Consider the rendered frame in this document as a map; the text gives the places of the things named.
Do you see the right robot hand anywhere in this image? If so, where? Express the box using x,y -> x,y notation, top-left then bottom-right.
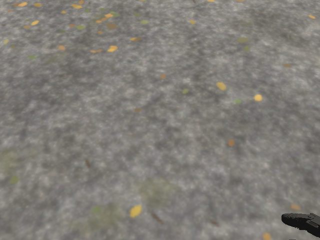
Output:
281,213 -> 320,240

